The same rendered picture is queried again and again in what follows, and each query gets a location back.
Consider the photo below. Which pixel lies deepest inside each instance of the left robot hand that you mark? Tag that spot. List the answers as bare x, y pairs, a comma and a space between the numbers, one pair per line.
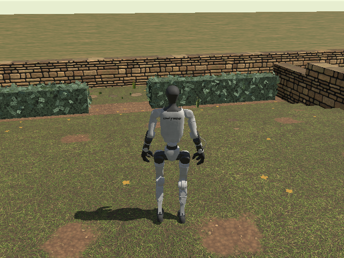
148, 154

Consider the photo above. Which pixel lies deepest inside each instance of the robot torso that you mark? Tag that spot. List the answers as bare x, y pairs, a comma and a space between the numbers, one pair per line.
172, 127

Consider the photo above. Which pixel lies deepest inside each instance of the left robot upper arm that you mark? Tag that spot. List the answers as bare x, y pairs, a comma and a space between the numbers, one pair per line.
152, 122

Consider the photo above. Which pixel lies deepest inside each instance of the right robot upper arm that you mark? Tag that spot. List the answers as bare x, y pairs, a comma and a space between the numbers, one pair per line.
191, 122

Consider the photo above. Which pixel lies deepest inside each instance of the robot right forearm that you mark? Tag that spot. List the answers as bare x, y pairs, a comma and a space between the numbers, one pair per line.
198, 144

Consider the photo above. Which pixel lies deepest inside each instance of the robot left forearm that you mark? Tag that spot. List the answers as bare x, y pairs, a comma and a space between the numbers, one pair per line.
147, 143

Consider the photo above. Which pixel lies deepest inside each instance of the right robot shin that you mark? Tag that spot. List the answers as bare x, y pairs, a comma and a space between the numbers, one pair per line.
183, 199

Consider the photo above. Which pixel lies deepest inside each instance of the right robot hand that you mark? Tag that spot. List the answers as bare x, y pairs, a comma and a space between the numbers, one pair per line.
201, 156

